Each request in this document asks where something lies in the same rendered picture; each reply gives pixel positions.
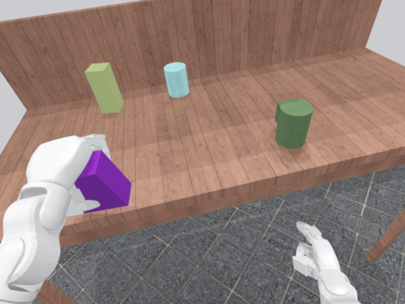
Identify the robot right forearm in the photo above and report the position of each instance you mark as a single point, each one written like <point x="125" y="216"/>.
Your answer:
<point x="335" y="288"/>

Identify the robot right hand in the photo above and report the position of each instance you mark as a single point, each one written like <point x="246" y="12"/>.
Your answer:
<point x="320" y="256"/>

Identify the table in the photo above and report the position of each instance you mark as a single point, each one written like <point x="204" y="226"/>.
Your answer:
<point x="215" y="147"/>

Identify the robot left hand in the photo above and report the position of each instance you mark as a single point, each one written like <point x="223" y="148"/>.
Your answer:
<point x="61" y="161"/>

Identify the sponge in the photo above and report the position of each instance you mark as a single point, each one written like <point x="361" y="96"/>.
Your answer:
<point x="102" y="181"/>

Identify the robot left forearm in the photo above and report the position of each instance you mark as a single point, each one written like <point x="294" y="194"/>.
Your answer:
<point x="30" y="249"/>

